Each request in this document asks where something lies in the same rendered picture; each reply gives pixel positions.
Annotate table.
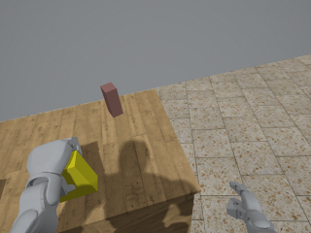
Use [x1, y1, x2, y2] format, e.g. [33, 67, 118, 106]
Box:
[0, 89, 201, 233]

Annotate right robot forearm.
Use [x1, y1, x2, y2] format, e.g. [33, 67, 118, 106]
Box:
[246, 211, 277, 233]

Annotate sponge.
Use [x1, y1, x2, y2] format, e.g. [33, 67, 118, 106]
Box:
[59, 150, 98, 203]

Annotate robot left hand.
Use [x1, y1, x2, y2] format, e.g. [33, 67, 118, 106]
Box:
[26, 136, 83, 197]

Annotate left robot forearm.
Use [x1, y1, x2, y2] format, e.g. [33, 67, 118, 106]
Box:
[9, 172, 62, 233]

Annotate robot right hand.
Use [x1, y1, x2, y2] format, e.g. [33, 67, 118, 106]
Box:
[226, 181, 263, 224]

